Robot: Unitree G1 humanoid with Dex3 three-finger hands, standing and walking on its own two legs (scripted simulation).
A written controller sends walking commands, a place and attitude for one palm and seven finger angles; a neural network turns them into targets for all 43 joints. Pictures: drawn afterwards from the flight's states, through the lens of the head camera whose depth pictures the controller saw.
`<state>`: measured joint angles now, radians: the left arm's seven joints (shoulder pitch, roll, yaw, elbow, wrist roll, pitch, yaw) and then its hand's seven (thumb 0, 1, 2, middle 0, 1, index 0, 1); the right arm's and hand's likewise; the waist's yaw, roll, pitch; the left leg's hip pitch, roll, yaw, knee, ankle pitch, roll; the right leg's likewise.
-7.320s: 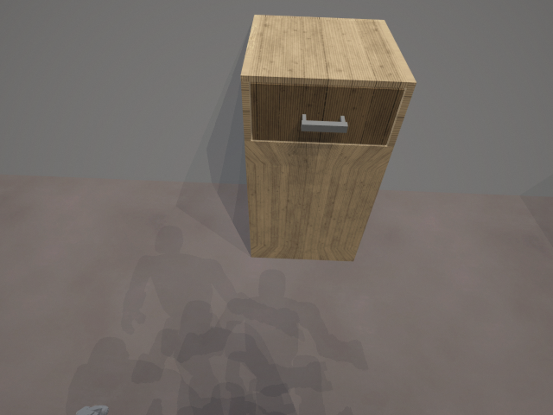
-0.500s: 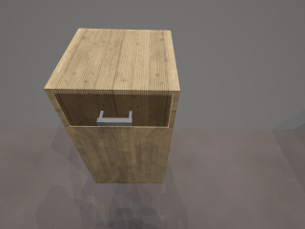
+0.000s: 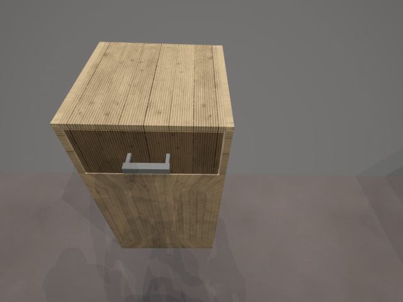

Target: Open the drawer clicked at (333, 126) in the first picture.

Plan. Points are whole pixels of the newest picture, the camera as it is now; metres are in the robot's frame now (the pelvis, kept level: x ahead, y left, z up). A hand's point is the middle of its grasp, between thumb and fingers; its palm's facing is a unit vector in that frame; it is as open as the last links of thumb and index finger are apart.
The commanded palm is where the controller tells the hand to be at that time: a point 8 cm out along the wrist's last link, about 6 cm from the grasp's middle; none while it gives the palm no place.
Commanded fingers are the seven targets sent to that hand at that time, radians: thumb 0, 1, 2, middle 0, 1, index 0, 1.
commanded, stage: look again from close up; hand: left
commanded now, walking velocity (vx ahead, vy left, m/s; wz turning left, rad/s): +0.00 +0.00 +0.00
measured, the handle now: (147, 162) +0.47 +0.18 -0.05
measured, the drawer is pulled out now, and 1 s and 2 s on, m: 0.00 0.00 0.00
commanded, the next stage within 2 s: shuffle to correct the standing spot in 0.52 s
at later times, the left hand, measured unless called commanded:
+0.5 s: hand out of the picture -0.02 +0.13 -0.18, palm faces +0.02 -0.99 -0.14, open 7.4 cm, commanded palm none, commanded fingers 0.00 0.90 0.90 -0.20 -0.30 -0.20 -0.30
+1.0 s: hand out of the picture -0.03 +0.12 -0.17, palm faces +0.06 -0.98 -0.20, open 7.4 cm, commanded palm none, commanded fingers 0.00 0.90 0.90 -0.20 -0.30 -0.20 -0.30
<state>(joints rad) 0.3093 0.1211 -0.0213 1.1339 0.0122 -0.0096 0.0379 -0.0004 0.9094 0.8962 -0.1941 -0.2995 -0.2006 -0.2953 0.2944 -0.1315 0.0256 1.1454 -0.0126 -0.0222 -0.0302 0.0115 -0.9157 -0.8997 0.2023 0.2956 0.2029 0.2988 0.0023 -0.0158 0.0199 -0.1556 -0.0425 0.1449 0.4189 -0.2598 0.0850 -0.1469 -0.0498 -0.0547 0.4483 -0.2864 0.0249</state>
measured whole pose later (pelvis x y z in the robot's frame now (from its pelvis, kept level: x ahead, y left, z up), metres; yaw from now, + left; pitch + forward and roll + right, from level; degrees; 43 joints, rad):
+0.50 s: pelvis +0.01 -0.01 +0.00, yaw -1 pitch -1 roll +0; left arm 0.33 0.10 -0.02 1.14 0.01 -0.01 0.04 0.00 0.91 0.90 -0.19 -0.30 -0.20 -0.30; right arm 0.31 -0.11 0.02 1.16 -0.01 -0.03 -0.03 0.01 -0.91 -0.90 0.20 0.30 0.20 0.30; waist 0.00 -0.01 0.01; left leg -0.14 -0.03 0.15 0.41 -0.27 0.07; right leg -0.14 -0.04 -0.05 0.45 -0.30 0.01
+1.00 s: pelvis -0.02 -0.04 +0.00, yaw +1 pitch +0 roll +1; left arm 0.32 0.12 0.00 1.09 0.02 -0.01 0.04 0.00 0.91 0.90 -0.19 -0.30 -0.20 -0.30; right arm 0.29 -0.13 -0.01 1.12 -0.01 0.00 -0.03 0.01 -0.91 -0.90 0.20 0.30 0.20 0.30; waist 0.00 0.01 0.02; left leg -0.22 0.00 0.11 0.47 -0.24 0.03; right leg -0.21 -0.01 -0.09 0.51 -0.30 -0.04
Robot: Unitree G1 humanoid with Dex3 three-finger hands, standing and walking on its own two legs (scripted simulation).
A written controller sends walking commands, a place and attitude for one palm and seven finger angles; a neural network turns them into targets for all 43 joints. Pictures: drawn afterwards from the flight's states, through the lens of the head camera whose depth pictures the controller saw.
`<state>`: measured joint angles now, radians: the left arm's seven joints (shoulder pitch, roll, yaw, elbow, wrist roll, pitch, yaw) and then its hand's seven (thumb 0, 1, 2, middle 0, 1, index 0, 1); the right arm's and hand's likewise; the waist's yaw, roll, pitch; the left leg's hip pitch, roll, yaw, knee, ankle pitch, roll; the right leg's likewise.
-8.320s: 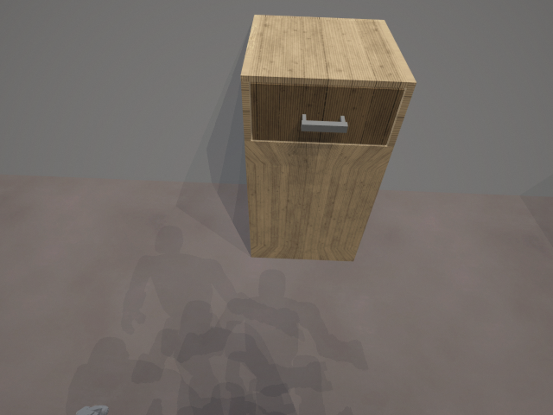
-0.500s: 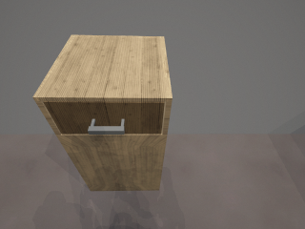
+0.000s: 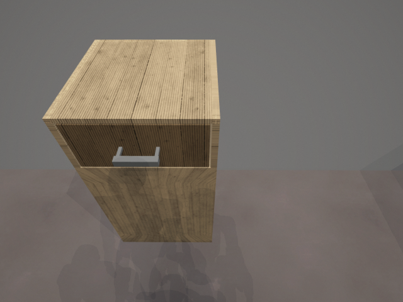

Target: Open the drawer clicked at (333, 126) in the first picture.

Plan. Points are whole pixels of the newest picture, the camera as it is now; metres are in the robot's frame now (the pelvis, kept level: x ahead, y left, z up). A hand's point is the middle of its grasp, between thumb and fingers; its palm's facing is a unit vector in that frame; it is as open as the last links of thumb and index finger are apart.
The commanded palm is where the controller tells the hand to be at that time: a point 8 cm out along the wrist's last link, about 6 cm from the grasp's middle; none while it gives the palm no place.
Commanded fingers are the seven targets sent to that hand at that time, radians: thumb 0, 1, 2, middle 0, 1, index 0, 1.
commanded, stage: come to a stop and stand still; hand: left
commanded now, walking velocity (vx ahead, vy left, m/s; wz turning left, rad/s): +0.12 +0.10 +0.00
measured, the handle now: (137, 155) +0.49 +0.21 -0.05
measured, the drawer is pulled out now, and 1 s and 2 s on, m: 0.00 0.00 0.00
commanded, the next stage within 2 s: look again from close up in 0.74 s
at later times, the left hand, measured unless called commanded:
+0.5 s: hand out of the picture +0.00 +0.15 -0.18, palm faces +0.08 -0.99 -0.13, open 7.4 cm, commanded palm none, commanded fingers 0.00 0.90 0.90 -0.20 -0.30 -0.20 -0.30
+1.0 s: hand out of the picture +0.01 +0.17 -0.18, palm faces +0.02 -0.99 -0.17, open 7.4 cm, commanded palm none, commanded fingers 0.00 0.90 0.90 -0.20 -0.30 -0.20 -0.30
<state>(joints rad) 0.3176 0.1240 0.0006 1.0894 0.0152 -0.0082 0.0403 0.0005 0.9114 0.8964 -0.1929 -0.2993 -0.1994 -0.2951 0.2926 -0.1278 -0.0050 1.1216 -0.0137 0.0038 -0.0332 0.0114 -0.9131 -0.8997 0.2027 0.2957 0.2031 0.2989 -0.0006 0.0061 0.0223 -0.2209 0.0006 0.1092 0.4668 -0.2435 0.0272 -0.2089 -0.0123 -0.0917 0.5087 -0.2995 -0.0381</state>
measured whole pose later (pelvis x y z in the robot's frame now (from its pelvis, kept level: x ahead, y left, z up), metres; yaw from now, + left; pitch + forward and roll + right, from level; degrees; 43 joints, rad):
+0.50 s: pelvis +0.03 +0.00 +0.00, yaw +1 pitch +0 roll +0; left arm 0.33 0.10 0.00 1.13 0.01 -0.02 0.04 0.00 0.91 0.90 -0.19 -0.30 -0.20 -0.30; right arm 0.32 -0.10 0.02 1.16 -0.01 -0.02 -0.04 0.02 -0.92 -0.90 0.20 0.30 0.20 0.30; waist 0.02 -0.02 0.02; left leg -0.17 0.00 0.09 0.45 -0.28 0.02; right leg -0.14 -0.01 -0.11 0.46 -0.32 -0.03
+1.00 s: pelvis +0.03 +0.01 +0.00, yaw +0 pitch +0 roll +0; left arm 0.33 0.11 -0.03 1.11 0.01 -0.04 0.04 0.00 0.91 0.90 -0.20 -0.30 -0.20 -0.30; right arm 0.32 -0.15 0.02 1.08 -0.01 -0.02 -0.03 0.02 -0.92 -0.90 0.20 0.30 0.20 0.30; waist -0.01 0.02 0.02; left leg -0.22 0.00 0.08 0.55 -0.33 0.04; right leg -0.17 -0.01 -0.10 0.51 -0.35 -0.02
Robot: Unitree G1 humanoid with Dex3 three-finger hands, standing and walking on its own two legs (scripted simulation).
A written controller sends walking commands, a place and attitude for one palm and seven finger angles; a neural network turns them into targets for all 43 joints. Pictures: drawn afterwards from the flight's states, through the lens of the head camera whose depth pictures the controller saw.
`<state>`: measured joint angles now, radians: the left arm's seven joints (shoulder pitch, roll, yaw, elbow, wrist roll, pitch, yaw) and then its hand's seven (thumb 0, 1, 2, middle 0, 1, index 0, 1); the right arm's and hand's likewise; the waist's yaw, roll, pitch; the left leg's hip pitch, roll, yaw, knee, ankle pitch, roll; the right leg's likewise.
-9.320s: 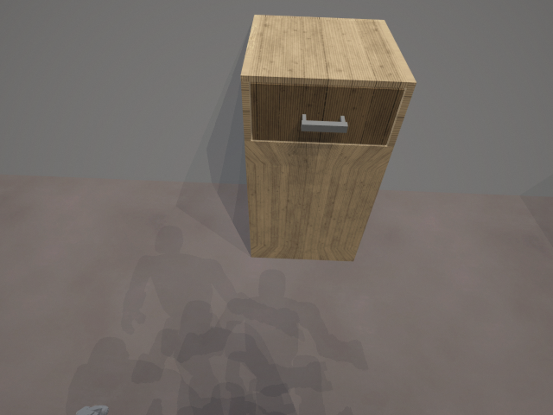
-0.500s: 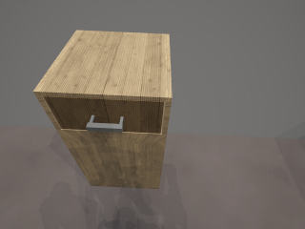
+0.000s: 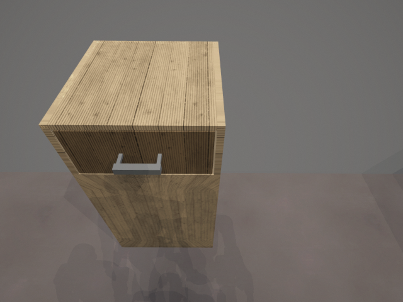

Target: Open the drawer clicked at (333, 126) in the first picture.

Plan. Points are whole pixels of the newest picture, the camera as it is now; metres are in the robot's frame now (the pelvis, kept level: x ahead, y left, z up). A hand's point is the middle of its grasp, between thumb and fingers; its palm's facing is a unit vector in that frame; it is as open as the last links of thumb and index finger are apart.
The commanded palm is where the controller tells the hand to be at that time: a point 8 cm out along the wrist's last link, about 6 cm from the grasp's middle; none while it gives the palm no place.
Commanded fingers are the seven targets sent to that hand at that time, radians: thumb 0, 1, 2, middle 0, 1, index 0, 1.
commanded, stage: look again from close up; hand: left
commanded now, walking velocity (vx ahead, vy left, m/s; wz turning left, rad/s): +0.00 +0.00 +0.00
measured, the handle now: (138, 163) +0.46 +0.19 -0.04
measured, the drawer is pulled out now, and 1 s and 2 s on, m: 0.00 0.00 0.00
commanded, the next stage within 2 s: come to a stop and stand still in 0.32 s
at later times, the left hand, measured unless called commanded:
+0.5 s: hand out of the picture -0.02 +0.17 -0.17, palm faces +0.00 -0.98 -0.18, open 7.4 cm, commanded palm none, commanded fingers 0.00 0.90 0.90 -0.20 -0.30 -0.20 -0.30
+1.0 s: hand out of the picture -0.06 +0.20 -0.18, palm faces +0.02 -0.99 -0.15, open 7.4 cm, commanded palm none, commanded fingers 0.00 0.90 0.90 -0.20 -0.30 -0.20 -0.30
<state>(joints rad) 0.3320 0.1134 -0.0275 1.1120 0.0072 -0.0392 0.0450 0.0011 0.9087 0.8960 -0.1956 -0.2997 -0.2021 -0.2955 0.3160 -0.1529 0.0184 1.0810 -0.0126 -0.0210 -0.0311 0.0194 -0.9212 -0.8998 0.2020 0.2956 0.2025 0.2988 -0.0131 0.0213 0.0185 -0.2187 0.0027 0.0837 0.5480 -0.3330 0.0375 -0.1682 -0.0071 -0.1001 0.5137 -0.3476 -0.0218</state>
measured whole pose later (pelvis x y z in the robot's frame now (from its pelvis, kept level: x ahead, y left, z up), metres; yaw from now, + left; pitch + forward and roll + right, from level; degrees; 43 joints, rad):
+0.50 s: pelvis -0.01 +0.01 +0.00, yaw +0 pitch +0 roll -1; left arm 0.32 0.13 -0.03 1.11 0.01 -0.02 0.05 0.00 0.91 0.90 -0.19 -0.30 -0.20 -0.30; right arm 0.30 -0.15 0.04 1.11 -0.01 -0.01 -0.02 0.01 -0.91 -0.90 0.20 0.30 0.20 0.30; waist 0.00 0.01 0.03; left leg -0.20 -0.01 0.10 0.50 -0.29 0.05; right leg -0.16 -0.02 -0.09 0.48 -0.31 0.00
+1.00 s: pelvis -0.04 +0.04 +0.01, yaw +0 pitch -2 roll -1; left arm 0.36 0.15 -0.03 1.07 0.02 0.00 0.03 0.00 0.91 0.90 -0.19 -0.30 -0.20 -0.30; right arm 0.32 -0.15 0.03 1.07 -0.01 0.00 -0.01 0.01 -0.92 -0.90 0.20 0.30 0.20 0.30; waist 0.01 -0.02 0.00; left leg -0.20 -0.06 0.10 0.46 -0.23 0.10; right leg -0.17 -0.06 -0.08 0.46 -0.25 0.03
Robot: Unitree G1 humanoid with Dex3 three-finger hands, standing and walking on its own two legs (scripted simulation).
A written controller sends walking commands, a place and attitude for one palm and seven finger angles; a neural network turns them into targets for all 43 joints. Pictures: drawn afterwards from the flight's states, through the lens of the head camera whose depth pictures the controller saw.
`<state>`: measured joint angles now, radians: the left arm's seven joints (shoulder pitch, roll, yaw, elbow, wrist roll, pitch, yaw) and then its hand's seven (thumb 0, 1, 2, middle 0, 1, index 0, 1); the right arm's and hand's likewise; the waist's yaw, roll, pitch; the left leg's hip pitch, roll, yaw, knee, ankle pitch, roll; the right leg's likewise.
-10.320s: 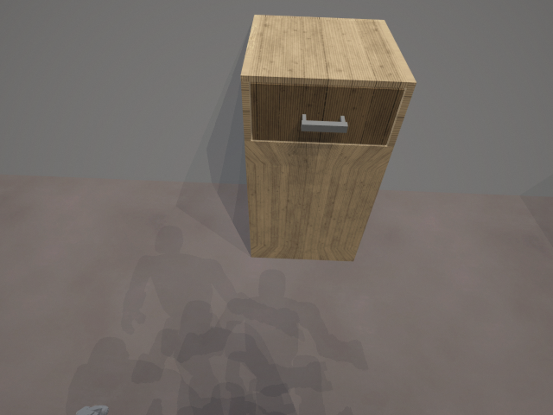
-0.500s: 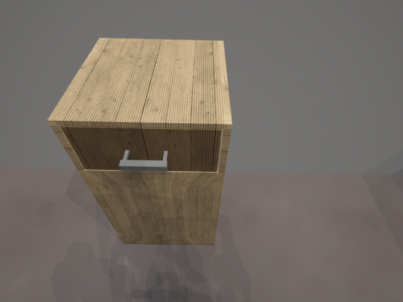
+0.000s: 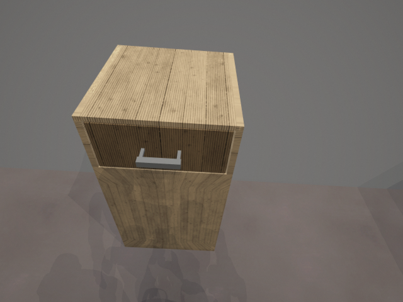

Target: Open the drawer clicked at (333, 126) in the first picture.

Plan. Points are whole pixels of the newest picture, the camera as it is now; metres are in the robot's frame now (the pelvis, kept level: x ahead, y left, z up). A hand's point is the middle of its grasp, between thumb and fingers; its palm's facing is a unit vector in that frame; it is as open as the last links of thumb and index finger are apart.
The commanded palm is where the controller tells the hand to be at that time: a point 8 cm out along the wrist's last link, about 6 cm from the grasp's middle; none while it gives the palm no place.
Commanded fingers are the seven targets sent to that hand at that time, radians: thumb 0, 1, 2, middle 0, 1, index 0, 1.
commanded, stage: come to a stop and stand still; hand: left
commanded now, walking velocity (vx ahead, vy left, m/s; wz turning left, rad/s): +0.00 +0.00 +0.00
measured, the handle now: (159, 157) +0.50 +0.15 -0.05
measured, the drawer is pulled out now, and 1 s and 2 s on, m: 0.00 0.00 0.00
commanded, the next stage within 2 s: look again from close up in 0.34 s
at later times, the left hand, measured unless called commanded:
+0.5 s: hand out of the picture -0.03 +0.15 -0.18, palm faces +0.01 -0.99 -0.11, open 7.4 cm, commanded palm none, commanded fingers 0.00 0.90 0.90 -0.20 -0.30 -0.20 -0.30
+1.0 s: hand out of the picture -0.02 +0.15 -0.18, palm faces +0.01 -0.99 -0.11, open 7.4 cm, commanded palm none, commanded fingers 0.00 0.90 0.90 -0.20 -0.30 -0.20 -0.30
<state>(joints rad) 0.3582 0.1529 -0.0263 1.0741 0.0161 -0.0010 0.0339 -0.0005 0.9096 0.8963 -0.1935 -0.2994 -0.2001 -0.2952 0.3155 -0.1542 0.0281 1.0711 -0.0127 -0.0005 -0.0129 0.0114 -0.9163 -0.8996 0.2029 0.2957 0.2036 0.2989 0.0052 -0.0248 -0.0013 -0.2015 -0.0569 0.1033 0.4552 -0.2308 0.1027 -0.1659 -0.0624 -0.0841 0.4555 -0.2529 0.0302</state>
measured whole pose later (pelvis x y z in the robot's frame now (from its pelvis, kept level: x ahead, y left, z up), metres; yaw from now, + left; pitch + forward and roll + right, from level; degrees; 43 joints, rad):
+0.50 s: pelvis +0.00 +0.01 +0.00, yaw -1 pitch -2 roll -1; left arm 0.37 0.11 -0.02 1.11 0.02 -0.01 0.04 0.00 0.91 0.90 -0.19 -0.30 -0.20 -0.30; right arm 0.33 -0.11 0.02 1.13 -0.01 -0.01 -0.02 0.01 -0.91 -0.90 0.20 0.30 0.20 0.30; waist 0.00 -0.03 0.01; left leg -0.18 -0.07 0.13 0.40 -0.21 0.12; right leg -0.17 -0.08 -0.06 0.43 -0.23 0.05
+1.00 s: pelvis +0.01 +0.01 +0.00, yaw -2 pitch -1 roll +0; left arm 0.36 0.10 -0.02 1.12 0.01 -0.01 0.04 0.00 0.91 0.90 -0.19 -0.30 -0.20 -0.30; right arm 0.33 -0.10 0.02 1.15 -0.01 -0.02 -0.03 0.01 -0.91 -0.90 0.20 0.30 0.20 0.30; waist 0.00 -0.03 0.01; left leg -0.17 -0.07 0.13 0.39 -0.21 0.11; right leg -0.16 -0.07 -0.05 0.42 -0.23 0.05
